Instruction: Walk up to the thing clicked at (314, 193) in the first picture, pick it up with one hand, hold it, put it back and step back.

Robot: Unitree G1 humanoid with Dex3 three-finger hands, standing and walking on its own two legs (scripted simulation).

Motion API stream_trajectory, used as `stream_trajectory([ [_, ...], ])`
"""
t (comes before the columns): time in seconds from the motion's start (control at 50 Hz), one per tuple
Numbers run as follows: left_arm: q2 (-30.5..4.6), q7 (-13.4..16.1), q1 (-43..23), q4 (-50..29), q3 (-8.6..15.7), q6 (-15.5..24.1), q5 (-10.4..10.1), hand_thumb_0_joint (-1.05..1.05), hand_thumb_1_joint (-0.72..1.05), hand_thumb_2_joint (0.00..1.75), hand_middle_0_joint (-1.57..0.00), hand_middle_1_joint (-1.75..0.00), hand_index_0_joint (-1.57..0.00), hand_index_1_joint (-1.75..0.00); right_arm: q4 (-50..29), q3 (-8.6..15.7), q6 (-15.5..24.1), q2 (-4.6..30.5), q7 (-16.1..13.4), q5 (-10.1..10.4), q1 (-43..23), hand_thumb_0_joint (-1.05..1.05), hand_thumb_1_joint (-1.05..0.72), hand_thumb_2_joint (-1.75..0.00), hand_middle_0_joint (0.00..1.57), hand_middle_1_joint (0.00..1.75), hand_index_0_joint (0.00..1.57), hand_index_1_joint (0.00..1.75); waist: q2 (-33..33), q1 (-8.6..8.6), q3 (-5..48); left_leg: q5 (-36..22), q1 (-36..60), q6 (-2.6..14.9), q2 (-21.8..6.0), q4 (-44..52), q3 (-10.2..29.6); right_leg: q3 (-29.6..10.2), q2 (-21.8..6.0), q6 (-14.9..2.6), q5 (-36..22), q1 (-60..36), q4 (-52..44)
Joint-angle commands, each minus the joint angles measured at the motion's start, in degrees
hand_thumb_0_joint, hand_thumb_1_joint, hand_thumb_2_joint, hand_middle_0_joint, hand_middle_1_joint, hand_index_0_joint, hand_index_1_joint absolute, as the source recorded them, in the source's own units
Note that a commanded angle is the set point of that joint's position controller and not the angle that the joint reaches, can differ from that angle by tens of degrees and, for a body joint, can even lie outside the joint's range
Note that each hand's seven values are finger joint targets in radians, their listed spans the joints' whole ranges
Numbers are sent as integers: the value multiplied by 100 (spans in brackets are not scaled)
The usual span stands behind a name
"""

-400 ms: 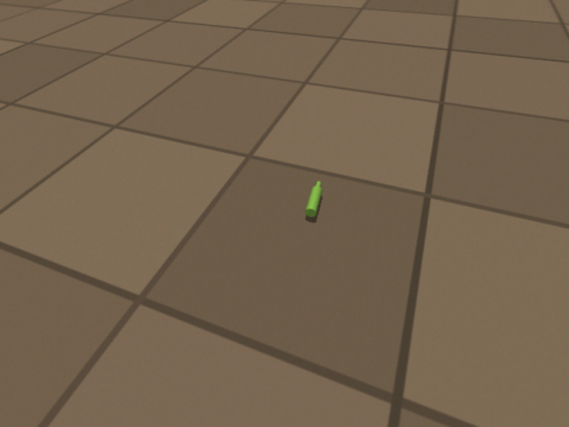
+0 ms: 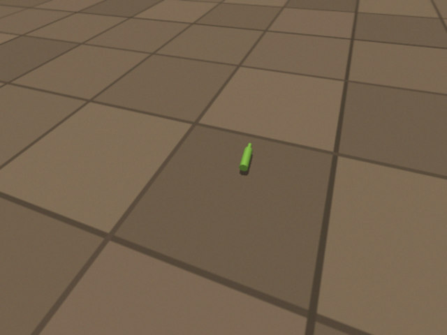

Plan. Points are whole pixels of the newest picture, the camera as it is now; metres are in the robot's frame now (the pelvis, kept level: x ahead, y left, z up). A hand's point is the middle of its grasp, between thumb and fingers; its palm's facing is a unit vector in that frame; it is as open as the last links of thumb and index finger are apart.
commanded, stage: stand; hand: left
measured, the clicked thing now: (246, 155) +1.34 -0.05 -0.75
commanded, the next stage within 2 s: walk up in 0.72 s
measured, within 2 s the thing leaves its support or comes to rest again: neither
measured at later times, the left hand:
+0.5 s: hand out of the picture +0.07 +0.25 -0.16, palm faces -0.02 -0.94 -0.34, open 7.4 cm
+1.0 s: hand out of the picture +0.08 +0.34 -0.15, palm faces +0.31 -0.89 -0.33, open 7.4 cm
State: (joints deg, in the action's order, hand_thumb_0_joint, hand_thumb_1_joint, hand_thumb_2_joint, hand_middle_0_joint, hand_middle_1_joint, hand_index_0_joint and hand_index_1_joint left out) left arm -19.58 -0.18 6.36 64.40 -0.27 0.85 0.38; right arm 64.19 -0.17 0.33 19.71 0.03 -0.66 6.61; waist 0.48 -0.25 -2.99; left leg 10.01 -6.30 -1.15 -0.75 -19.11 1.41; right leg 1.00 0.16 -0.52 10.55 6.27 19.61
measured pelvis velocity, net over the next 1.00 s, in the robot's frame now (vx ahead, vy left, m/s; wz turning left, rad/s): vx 0.06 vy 0.02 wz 0.26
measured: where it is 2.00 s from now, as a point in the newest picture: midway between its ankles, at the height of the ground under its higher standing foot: (248, 285)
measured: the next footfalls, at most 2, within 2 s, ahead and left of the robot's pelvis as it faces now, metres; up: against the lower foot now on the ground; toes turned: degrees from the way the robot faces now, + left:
left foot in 1.02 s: +0.17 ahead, +0.17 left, +0.00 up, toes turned +23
right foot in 1.56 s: +0.52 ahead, -0.09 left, +0.00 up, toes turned +34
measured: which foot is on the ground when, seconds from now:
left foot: down 0.00-0.80, up 0.82-1.00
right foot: down 0.00-1.00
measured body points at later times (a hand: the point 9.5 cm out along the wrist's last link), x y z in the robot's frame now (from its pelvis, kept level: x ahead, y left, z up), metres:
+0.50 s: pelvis +0.00 +0.00 +0.00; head +0.01 +0.00 +0.45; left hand +0.07 +0.30 -0.13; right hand +0.08 -0.30 -0.13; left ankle +0.01 +0.13 -0.75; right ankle +0.00 -0.11 -0.75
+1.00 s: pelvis +0.06 +0.02 -0.01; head +0.05 +0.06 +0.43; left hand +0.06 +0.38 -0.13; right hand +0.18 -0.32 -0.09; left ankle +0.11 +0.15 -0.73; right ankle +0.00 -0.11 -0.75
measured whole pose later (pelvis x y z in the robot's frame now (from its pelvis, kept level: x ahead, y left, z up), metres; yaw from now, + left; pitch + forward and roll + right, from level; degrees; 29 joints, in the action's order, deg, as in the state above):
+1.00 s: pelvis +0.06 +0.02 -0.01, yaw +15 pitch -3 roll -1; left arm -27.5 -6.2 8.7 49.0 8.9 -1.9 3.8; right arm 57.9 4.7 1.4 26.2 2.9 -1.0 19.1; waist -5.1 -3.7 -2.8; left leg 18.1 -22.7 0.7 -4.0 -38.0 -6.7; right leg 14.9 -5.3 -0.7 22.4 0.5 26.1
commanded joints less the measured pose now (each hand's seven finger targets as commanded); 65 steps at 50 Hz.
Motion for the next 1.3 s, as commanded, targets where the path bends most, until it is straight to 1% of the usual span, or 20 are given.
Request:
stream_trajectory([
  [0.0, -1251, 72, -225, -369, 221, 118, 13, 0, 90, 90, -20, -30, -20, -30, -326, 220, 131, 1202, -55, 22, -236, 0, -90, -90, 20, 30, 20, 30, -80, 22, 434, -677, 36, 225, -617, 252, 421, -568, -754, -103, -679, -38, -388],
  [0.22, -1268, 58, -236, -365, 241, 104, 12, 0, 90, 90, -20, -30, -20, -30, -322, 206, 139, 1188, -56, 18, -194, 0, -90, -90, 20, 30, 20, 30, -53, 5, 240, -380, -126, 211, -615, 392, 475, -594, -723, -103, -238, 56, -462],
  [0.44, -1291, 71, -198, -387, 225, 116, 14, 0, 90, 90, -20, -30, -20, -30, -323, 216, 126, 1187, -55, 19, -184, 0, -90, -90, 20, 30, 20, 30, -80, 37, 497, -742, 70, 213, -625, 266, 411, -593, -760, -115, -826, -103, -400],
  [0.68, -1265, 69, -194, -388, 225, 91, 12, 0, 90, 90, -20, -30, -20, -30, -313, 220, 134, 1249, -71, 7, -193, 0, -90, -90, 20, 30, 20, 30, -38, 2, 367, -625, 12, 220, -650, 351, 435, -593, -749, -114, -572, -38, -398],
  [0.7, -2171, -173, -444, -1151, 999, 53, 265, 0, 90, 90, -20, -30, -20, -30, -567, 641, 228, 2151, 6, 96, 724, 0, -90, -90, 20, 30, 20, 30, -668, -81, 570, 1952, -1267, 542, -692, 58, 1467, -133, -572, -325, 2352, -616, 579],
  [0.72, -2202, -269, -551, -1300, 1045, 4, 388, 0, 90, 90, -20, -30, -20, -30, -628, 689, 259, 2228, 23, 29, 628, 0, -90, -90, 20, 30, 20, 30, -458, -103, 87, 2562, -2058, 512, -700, 165, 1646, -492, -701, -446, 3100, -456, 727],
  [0.74, -2139, -339, -413, -1383, 1090, -20, 387, 0, 90, 90, -20, -30, -20, -30, -764, 695, 258, 2208, 21, -34, 414, 0, -90, -90, 20, 30, 20, 30, -347, -247, -140, 2475, -2646, 329, -499, 174, 1301, -556, -832, -511, 3404, -597, 504],
  [0.76, -2100, -398, 183, -1416, 1107, -22, 354, 0, 90, 90, -20, -30, -20, -30, -1038, 682, 297, 2058, 44, -59, -157, 0, -90, -90, 20, 30, 20, 30, -456, -671, -24, 1972, -3193, 119, -169, -387, 660, -902, -1234, -721, 3575, -1166, -98],
  [0.78, -2210, -396, 617, -1356, 1184, -22, 313, 0, 90, 90, -20, -30, -20, -30, -1353, 648, 315, 1711, 54, -73, -701, 0, -90, -90, 20, 30, 20, 30, -1258, -1031, -11, 1076, -4128, -178, 321, -1648, -550, -1361, -2041, -997, 3802, -1972, -1191],
  [0.8, -2244, -378, 348, -1500, 1220, -26, 250, 0, 90, 90, -20, -30, -20, -30, -1371, 659, 336, 1640, 40, -103, -649, 0, -90, -90, 20, 30, 20, 30, -1637, -1013, 1, 1481, -4200, 48, -176, -2744, -474, -1696, -2681, -1225, 2985, -1672, -1324],
  [0.84, -2031, -453, -74, -1845, 1207, -83, 304, 0, 90, 90, -20, -30, -20, -30, -1305, 689, 358, 1835, 127, -56, -106, 0, -90, -90, 20, 30, 20, 30, -935, -774, 12, 1643, -3475, 120, -435, -2708, -405, -1310, -2535, -1252, 2414, -1235, -1213],
  [0.94, -1858, -611, -975, -2390, 1134, -117, 360, 0, 90, 90, -20, -30, -20, -30, -1087, 770, 297, 1761, 252, 32, 1268, 0, -90, -90, 20, 30, 20, 30, -991, 1, 33, 599, -1253, 209, -386, -1754, -956, 660, -1604, -829, 2265, 224, -439],
  [0.98, -1617, -611, -1115, -2540, 1086, -206, 380, 0, 90, 90, -20, -30, -20, -30, -699, 905, 320, 1823, 74, -8, 2479, 0, -90, -90, 20, 30, 20, 30, -86, 638, 456, 374, 946, 343, 77, -1197, -994, 1236, -924, -689, 1814, 1627, 1632],
  [1.0, -1285, -632, -1015, -2661, 994, -238, 369, 0, 90, 90, -20, -30, -20, -30, -578, 1021, 303, 2118, -45, -68, 3208, 0, -90, -90, 20, 30, 20, 30, 881, 981, 625, 1003, 2036, 613, -89, -983, -279, 1385, -478, -521, 1839, 2693, 3325],
  [1.02, -933, -689, -991, -2802, 854, -265, 397, 0, 90, 90, -20, -30, -20, -30, -649, 1129, 240, 2600, -165, -148, 3470, 0, -90, -90, 20, 30, 20, 30, 1868, 1033, 300, 3120, 2012, 768, -1067, -59, 1907, 876, 87, -348, 2629, 4023, 4764],
  [1.04, -1095, -745, -886, -2861, 823, -297, 381, 0, 90, 90, -20, -30, -20, -30, -1030, 1114, 253, 2771, -231, -111, 2792, 0, -90, -90, 20, 30, 20, 30, 1300, 614, 128, 4537, 953, 1011, -1977, 1092, 4057, -27, -39, -293, 2258, 3973, 5326],
  [1.06, -1608, -787, -447, -2789, 887, -356, 326, 0, 90, 90, -20, -30, -20, -30, -1410, 1060, 311, 2999, -251, 31, 1748, 0, -90, -90, 20, 30, 20, 30, 609, 108, -191, 5187, -496, 1241, -2285, 2010, 4824, -762, -311, -259, 1866, 3280, 5317],
  [1.08, -1823, -796, -75, -2679, 904, -381, 298, 0, 90, 90, -20, -30, -20, -30, -1595, 990, 383, 2991, -278, 90, 1118, 0, -90, -90, 20, 30, 20, 30, 495, -269, -383, 5000, -959, 1384, -2336, 2078, 4583, -884, -487, -180, 1996, 2991, 5284],
  [1.14, -1954, -770, 408, -2245, 942, -431, 218, 0, 90, 90, -20, -30, -20, -30, -1702, 829, 589, 2564, -332, 34, 859, 0, -90, -90, 20, 30, 20, 30, 230, -463, -192, 2942, -1134, 1002, -1427, 1119, 2334, -874, -806, 54, 1080, 2468, 4657],
  [1.28, -1826, -818, 102, -2687, 892, -423, 293, 0, 90, 90, -20, -30, -20, -30, -1600, 818, 738, 2586, -333, 44, 1315, 0, -90, -90, 20, 30, 20, 30, 339, -176, -42, 1891, -700, 1098, -922, 736, 1700, -751, -668, 404, 171, 3116, 4019],
])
